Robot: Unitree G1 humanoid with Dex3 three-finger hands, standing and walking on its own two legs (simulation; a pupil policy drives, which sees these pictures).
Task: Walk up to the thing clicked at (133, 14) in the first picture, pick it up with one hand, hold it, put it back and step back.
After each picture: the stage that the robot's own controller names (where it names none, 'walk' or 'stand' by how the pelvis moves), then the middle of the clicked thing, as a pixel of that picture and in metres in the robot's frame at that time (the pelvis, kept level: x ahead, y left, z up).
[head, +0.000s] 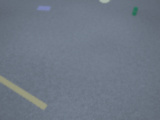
stand; (134, 11) +2.18 -0.75 -0.72
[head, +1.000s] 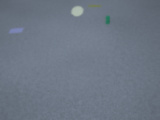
walk; (107, 20) +2.14 -0.17 -0.69
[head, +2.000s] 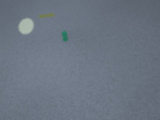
walk; (64, 36) +1.51 +0.34 -0.72
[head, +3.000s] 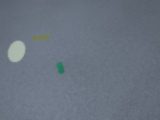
walk; (60, 68) +1.04 +0.33 -0.72
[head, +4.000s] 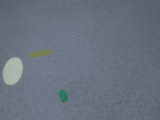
walk; (63, 96) +0.69 +0.26 -0.71
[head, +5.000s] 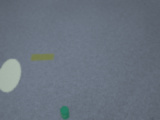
stand; (65, 112) +0.49 +0.18 -0.69
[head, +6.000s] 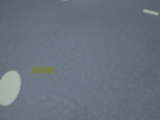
stand; out of the picture +0.43 +0.15 -0.72
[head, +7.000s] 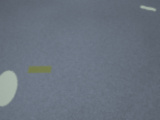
stand; out of the picture +0.42 +0.17 -0.72
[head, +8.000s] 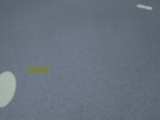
stand; out of the picture +0.43 +0.18 -0.73
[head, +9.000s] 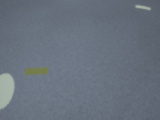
stand; out of the picture +0.41 +0.18 -0.73
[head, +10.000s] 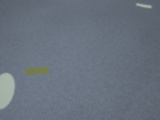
stand; out of the picture +0.41 +0.19 -0.73
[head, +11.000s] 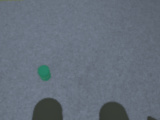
go down; (44, 73) +0.47 +0.20 -0.46
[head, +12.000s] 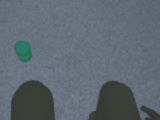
go down; (24, 52) +0.48 +0.25 -0.30
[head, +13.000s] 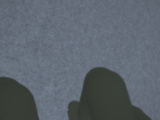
close in; out of the picture +0.46 +0.29 -0.23
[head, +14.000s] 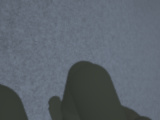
close; out of the picture +0.45 +0.30 -0.22
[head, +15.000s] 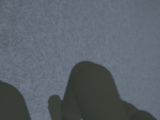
lift; out of the picture +0.41 +0.27 -0.23
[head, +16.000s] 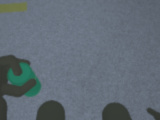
lift; (26, 81) +0.34 +0.20 -0.03
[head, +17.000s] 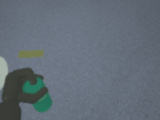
hold; (38, 95) +0.31 +0.17 -0.02
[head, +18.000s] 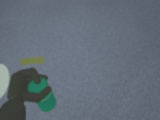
hold; (43, 95) +0.32 +0.16 -0.02
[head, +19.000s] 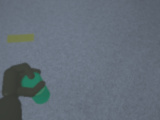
crouch; (37, 89) +0.35 +0.17 -0.08
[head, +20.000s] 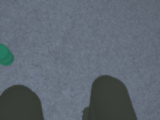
lower; (3, 55) +0.47 +0.25 -0.28
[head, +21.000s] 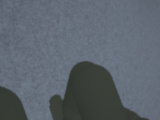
lower; out of the picture +0.35 +0.28 -0.25
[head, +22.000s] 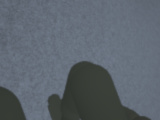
lower; out of the picture +0.35 +0.28 -0.25
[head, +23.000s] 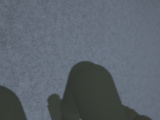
lower; out of the picture +0.35 +0.26 -0.25
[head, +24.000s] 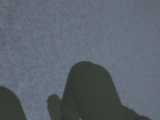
lower; out of the picture +0.36 +0.24 -0.25
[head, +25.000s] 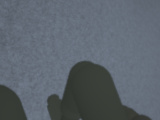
open; out of the picture +0.36 +0.22 -0.25
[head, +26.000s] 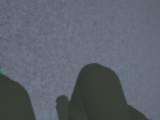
stand; out of the picture +0.37 +0.18 -0.26
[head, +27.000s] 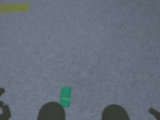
walk; (65, 96) +0.37 +0.10 -0.51
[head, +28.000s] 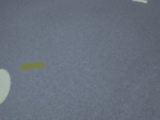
stand; out of the picture +0.31 +0.06 -0.69
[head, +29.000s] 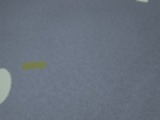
stand; out of the picture +0.31 +0.05 -0.69
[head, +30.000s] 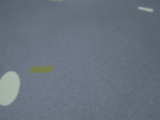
stand; out of the picture +0.33 +0.03 -0.74
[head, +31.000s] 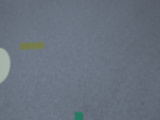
walk; out of the picture +0.37 -0.02 -0.73
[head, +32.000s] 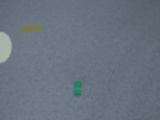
walk; (77, 88) +0.61 +0.03 -0.72
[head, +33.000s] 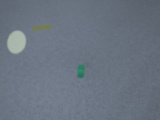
stand; (81, 71) +0.91 +0.08 -0.72
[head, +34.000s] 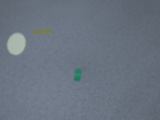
stand; (77, 74) +0.94 +0.08 -0.74
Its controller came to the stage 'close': yes
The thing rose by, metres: 0.69
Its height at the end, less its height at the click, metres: -0.02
